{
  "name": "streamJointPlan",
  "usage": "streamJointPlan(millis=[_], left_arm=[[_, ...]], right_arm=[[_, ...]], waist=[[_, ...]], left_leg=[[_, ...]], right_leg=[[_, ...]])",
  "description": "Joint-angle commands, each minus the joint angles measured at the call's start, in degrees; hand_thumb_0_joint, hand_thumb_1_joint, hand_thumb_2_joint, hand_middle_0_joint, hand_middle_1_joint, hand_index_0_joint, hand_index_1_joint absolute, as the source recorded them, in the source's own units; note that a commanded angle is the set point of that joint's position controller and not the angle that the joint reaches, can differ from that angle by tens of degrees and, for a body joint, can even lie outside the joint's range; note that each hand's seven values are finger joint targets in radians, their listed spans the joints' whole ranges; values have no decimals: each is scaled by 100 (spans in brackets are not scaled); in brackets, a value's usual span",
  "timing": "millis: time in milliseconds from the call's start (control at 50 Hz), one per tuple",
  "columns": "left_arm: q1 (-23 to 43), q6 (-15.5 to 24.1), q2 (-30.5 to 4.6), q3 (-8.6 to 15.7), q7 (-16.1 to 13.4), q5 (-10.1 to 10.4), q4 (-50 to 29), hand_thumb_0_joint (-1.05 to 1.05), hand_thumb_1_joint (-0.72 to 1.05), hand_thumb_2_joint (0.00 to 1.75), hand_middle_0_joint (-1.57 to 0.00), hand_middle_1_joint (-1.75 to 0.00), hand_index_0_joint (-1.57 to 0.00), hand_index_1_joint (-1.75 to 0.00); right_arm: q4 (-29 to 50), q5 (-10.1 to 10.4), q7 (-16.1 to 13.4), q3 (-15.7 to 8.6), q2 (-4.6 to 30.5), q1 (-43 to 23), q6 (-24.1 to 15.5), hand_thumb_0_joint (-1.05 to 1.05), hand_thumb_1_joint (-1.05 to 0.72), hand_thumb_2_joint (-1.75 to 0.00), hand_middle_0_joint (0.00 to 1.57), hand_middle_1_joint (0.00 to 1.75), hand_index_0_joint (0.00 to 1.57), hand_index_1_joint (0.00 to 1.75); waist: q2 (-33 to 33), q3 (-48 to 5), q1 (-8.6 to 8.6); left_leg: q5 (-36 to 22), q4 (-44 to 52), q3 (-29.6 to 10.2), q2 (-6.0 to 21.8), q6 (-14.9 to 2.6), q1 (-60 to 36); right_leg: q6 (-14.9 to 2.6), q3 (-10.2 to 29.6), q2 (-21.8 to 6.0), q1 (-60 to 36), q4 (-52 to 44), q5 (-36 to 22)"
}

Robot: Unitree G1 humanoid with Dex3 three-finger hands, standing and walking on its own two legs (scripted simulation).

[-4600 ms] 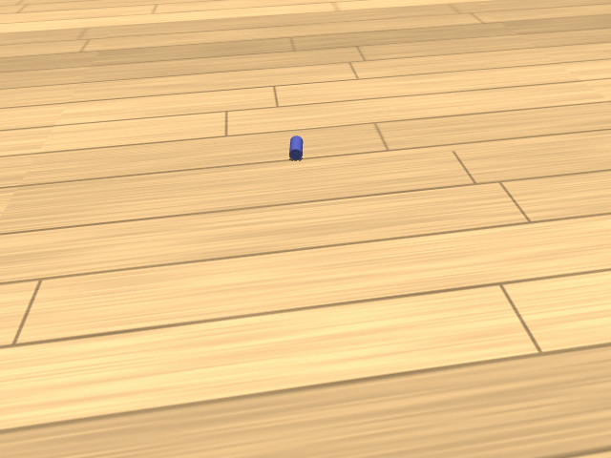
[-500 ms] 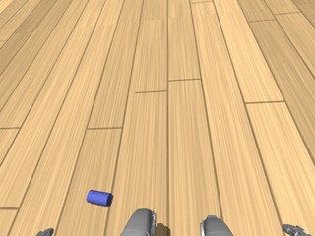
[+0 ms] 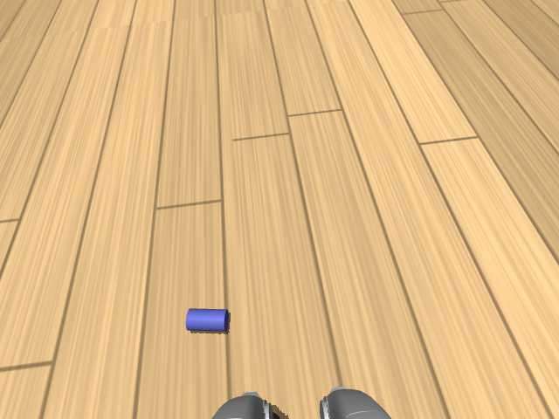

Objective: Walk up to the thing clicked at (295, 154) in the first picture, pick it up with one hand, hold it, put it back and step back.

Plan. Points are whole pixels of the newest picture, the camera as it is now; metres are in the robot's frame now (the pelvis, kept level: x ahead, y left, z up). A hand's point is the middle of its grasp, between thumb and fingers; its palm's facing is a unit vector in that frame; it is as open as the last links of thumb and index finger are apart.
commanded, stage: walk up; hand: left
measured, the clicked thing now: (207, 319) +0.46 +0.28 -0.71
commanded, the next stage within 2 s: none
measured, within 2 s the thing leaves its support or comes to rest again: neither
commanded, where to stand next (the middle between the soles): +0.07 +0.03 m, yaw -4 degrees
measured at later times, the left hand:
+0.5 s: hand out of the picture +0.11 +0.37 -0.14, palm faces -0.15 -0.91 -0.38, open 7.4 cm
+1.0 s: hand (119, 412) +0.16 +0.27 -0.14, palm faces -0.12 -0.93 -0.34, open 7.4 cm
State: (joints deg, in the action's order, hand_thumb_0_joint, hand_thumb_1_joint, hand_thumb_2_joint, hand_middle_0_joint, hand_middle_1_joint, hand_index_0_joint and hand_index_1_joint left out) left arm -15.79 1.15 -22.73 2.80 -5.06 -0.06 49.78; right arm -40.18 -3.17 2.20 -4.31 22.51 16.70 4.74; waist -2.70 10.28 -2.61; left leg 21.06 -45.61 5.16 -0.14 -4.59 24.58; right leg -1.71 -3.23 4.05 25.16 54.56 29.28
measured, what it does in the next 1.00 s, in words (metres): steps on the spot: right foot, then left foot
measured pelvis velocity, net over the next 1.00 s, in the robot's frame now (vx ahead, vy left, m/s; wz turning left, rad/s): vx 0.03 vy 0.04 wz -0.12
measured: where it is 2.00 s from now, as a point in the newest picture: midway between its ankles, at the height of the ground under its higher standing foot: outside the picture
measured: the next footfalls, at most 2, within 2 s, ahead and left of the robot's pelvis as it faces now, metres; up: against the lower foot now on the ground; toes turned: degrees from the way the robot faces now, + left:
right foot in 0.06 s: +0.01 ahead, -0.07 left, +0.00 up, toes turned -2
left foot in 0.32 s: +0.08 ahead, +0.17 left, +0.00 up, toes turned -6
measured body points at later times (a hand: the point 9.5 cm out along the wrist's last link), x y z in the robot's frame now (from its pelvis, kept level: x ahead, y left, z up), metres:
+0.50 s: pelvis +0.00 +0.09 +0.02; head +0.01 +0.12 +0.46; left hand +0.12 +0.41 -0.11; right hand -0.01 -0.25 -0.07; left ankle +0.04 +0.21 -0.71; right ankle +0.00 -0.06 -0.65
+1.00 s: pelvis +0.03 +0.04 +0.01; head +0.06 +0.03 +0.46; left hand +0.17 +0.32 -0.12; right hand +0.06 -0.27 -0.12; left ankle +0.05 +0.17 -0.71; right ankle +0.02 -0.10 -0.71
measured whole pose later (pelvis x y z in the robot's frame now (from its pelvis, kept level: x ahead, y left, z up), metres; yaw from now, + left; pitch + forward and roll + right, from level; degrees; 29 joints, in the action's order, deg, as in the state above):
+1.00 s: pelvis +0.03 +0.04 +0.01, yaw -7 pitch -1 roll +1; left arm -6.4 -1.8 -20.2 1.7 0.9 -0.1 55.1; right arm -55.9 0.1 -1.5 0.2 20.6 11.5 -3.0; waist 0.9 5.2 0.2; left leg 21.3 -40.6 0.8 1.5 1.3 17.9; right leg 1.0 0.2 -2.8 20.0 42.8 21.6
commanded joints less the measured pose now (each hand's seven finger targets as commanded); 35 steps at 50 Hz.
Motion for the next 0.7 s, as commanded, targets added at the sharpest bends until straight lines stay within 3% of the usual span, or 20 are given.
streamJointPlan(millis=[0,20,40,60,80,100,140,180,240,280,300,320,340,360,380,420,440,540,600,680], left_arm=[[-364,201,-1173,381,81,-206,-241,0,90,90,-20,-30,-20,-30],[-536,234,-1187,393,106,-215,-192,0,90,90,-20,-30,-20,-30],[-624,284,-1358,468,116,-246,-179,0,90,90,-20,-30,-20,-30],[-730,331,-1629,553,162,-239,-220,0,90,90,-20,-30,-20,-30],[-348,281,-1825,584,188,-189,-296,0,90,90,-20,-30,-20,-30],[53,293,-1828,548,198,-205,-415,0,90,90,-20,-30,-20,-30],[151,340,-1444,435,212,-140,-392,0,90,90,-20,-30,-20,-30],[99,378,-1377,391,269,-165,-352,0,90,90,-20,-30,-20,-30],[403,200,-1498,425,462,-215,-415,0,90,90,-20,-30,-20,-30],[626,0,-1218,367,541,-230,-506,0,90,90,-20,-30,-20,-30],[551,-67,-952,301,571,-247,-559,0,90,90,-20,-30,-20,-30],[460,-104,-675,243,569,-222,-660,0,90,90,-20,-30,-20,-30],[157,-202,-1039,343,545,-265,-607,0,90,90,-20,-30,-20,-30],[310,-211,-1429,441,539,-306,-503,0,90,90,-20,-30,-20,-30],[330,-191,-1523,474,556,-274,-432,0,90,90,-20,-30,-20,-30],[31,-224,-1365,537,633,-220,-210,0,90,90,-20,-30,-20,-30],[-106,-256,-1314,537,682,-206,-165,0,90,90,-20,-30,-20,-30],[-117,-393,-1159,505,823,-136,-74,0,90,90,-20,-30,-20,-30],[385,-357,-1125,452,815,-124,-139,0,90,90,-20,-30,-20,-30],[144,-217,-980,410,694,-88,141,0,90,90,-20,-30,-20,-30]], right_arm=[[367,188,-143,-379,1265,-39,-240,0,-90,-90,20,30,20,30],[320,218,-172,-323,1213,-147,-279,0,-90,-90,20,30,20,30],[238,247,-187,-240,1036,-191,-336,0,-90,-90,20,30,20,30],[220,215,-172,-210,924,-59,-406,0,-90,-90,20,30,20,30],[218,89,-221,-285,1224,-465,-416,0,-90,-90,20,30,20,30],[76,47,-233,-375,1476,-504,-443,0,-90,-90,20,30,20,30],[-166,118,-125,-365,1467,-485,-503,0,-90,-90,20,30,20,30],[-302,179,-89,-259,1218,-326,-594,0,-90,-90,20,30,20,30],[-581,268,-101,-208,1140,94,-770,0,-90,-90,20,30,20,30],[-952,266,-243,-286,1174,813,-893,0,-90,-90,20,30,20,30],[-1042,205,-344,-370,1352,1119,-949,0,-90,-90,20,30,20,30],[-1069,99,-435,-489,1917,1434,-1004,0,-90,-90,20,30,20,30],[-829,154,-474,-550,2242,925,-1025,0,-90,-90,20,30,20,30],[-775,214,-505,-585,2373,520,-1024,0,-90,-90,20,30,20,30],[-728,186,-520,-523,2143,297,-1048,0,-90,-90,20,30,20,30],[-755,191,-568,-391,1829,258,-1116,0,-90,-90,20,30,20,30],[-793,209,-569,-377,1836,274,-1139,0,-90,-90,20,30,20,30],[-748,167,-531,-314,1723,-14,-1099,0,-90,-90,20,30,20,30],[-765,135,-467,-298,1763,68,-1045,0,-90,-90,20,30,20,30],[-753,180,-396,-221,1764,-80,-865,0,-90,-90,20,30,20,30]], waist=[[-35,-1381,160],[147,-1365,352],[536,-1370,512],[1455,-1403,539],[1345,-757,678],[1089,-388,528],[375,-153,365],[589,-295,290],[1213,-419,210],[892,-609,-144],[391,-682,-255],[-534,-795,-313],[-281,-633,-35],[-83,-258,8],[176,-87,152],[94,-184,308],[-131,-193,330],[-865,-402,359],[-992,-530,145],[-923,-830,327]], left_leg=[[-516,1694,-2458,1671,-383,-965],[-524,1516,-2167,1588,-123,-476],[-360,1039,-1860,1294,279,233],[1039,-24,-1224,512,660,1374],[1285,-765,-659,292,754,1588],[1165,-1139,-1065,552,647,1065],[776,-978,-994,422,507,1035],[411,-482,-625,242,373,631],[-153,656,-148,43,410,-855],[-732,1570,56,-206,551,-1937],[-578,1921,-718,240,457,-2449],[888,2686,-2882,1535,-4,-2440],[2114,3312,-4456,2652,-659,-1799],[2548,3418,-4969,2959,-1146,-1239],[2006,3190,-4272,2655,-1059,-1109],[773,2943,-2784,1896,-509,-1041],[526,2894,-2429,1738,-396,-881],[466,2817,-1439,1337,-325,-558],[343,2606,-1304,1345,-406,-617],[-1235,1562,-942,1297,-439,-390]], right_leg=[[-217,434,-271,-946,-1754,-355],[-374,618,-384,-1673,-2452,-703],[-635,1492,-763,-2350,-2759,-613],[-1171,3285,-1774,-2959,-3029,258],[-1933,4121,-2633,-1891,-3465,1346],[-1965,4363,-2787,-921,-3578,1687],[-1518,3314,-2176,-964,-3545,945],[-1180,2643,-1709,-938,-3479,167],[-901,1711,-1175,-124,-3135,41],[-623,999,-658,315,-1921,-264],[-442,755,-451,841,-878,-367],[-233,778,41,1511,365,190],[-87,1138,-188,1753,1004,277],[-87,1370,-558,1669,1175,187],[-83,1445,-686,1608,1253,-67],[-27,1532,-668,1214,1094,-546],[11,1360,-679,1040,971,-737],[184,1007,-625,371,280,-1116],[177,630,-718,46,-546,-862],[79,81,-530,-1176,-1988,-1046]])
